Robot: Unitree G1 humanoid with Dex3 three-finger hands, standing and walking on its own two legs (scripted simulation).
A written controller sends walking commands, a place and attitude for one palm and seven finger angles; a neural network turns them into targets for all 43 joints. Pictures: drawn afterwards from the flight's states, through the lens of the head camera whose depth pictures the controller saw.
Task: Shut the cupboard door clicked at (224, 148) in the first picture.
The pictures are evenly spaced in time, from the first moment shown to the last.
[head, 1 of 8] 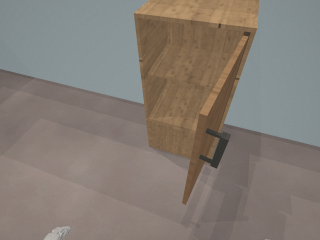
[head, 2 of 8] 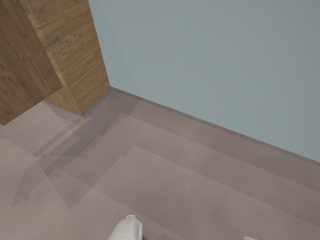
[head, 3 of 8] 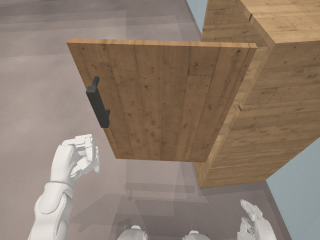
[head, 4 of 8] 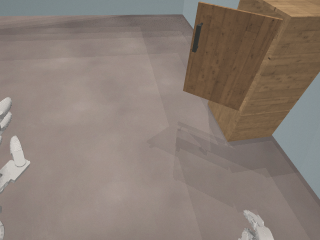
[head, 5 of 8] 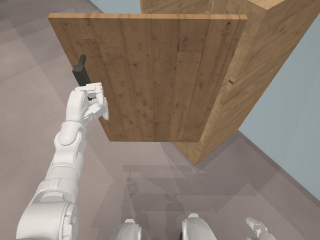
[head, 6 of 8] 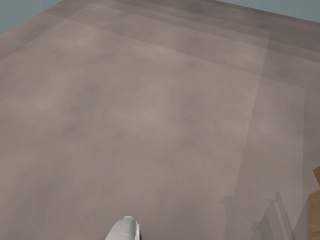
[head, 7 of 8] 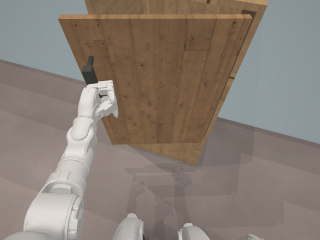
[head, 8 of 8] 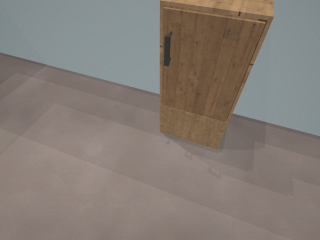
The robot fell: no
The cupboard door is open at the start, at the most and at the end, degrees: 81 81 0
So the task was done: yes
